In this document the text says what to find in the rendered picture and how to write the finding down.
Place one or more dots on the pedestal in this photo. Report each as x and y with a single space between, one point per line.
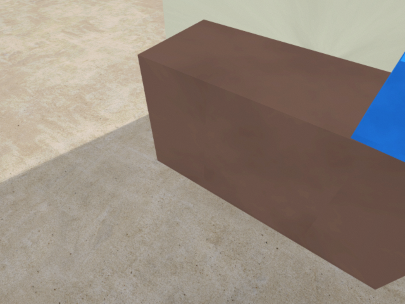
266 126

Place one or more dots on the carton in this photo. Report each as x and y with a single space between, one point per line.
383 124

